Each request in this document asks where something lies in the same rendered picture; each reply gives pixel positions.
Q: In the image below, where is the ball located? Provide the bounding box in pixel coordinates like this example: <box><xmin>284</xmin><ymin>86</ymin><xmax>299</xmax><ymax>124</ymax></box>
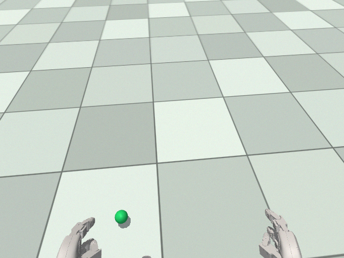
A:
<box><xmin>115</xmin><ymin>210</ymin><xmax>128</xmax><ymax>224</ymax></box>

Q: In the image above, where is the right robot hand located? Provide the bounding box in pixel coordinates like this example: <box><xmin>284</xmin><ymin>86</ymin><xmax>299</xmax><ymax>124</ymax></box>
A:
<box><xmin>259</xmin><ymin>209</ymin><xmax>302</xmax><ymax>258</ymax></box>

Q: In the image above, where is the left robot hand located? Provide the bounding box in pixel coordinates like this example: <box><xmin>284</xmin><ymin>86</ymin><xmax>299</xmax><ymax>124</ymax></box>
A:
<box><xmin>56</xmin><ymin>217</ymin><xmax>102</xmax><ymax>258</ymax></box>

